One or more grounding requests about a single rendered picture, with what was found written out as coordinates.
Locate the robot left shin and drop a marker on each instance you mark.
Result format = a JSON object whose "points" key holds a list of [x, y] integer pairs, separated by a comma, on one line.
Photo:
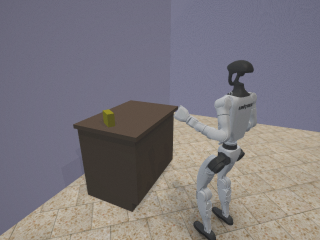
{"points": [[205, 210]]}

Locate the left robot hand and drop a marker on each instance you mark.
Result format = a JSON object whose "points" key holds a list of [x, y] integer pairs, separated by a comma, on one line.
{"points": [[182, 114]]}

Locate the left robot forearm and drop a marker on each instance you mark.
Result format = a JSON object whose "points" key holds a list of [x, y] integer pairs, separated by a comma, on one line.
{"points": [[209, 132]]}

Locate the sponge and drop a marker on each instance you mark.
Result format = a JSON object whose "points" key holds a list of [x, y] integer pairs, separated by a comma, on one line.
{"points": [[108, 118]]}

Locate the table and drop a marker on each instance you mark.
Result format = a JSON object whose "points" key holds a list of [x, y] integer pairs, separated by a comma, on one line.
{"points": [[121, 163]]}

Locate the left robot upper arm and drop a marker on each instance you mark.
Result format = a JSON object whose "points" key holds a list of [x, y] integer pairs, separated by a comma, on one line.
{"points": [[223, 106]]}

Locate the right robot thigh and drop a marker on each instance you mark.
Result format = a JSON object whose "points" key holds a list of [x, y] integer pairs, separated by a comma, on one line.
{"points": [[222, 181]]}

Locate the right robot upper arm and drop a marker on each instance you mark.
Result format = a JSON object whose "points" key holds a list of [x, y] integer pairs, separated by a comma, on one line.
{"points": [[253, 115]]}

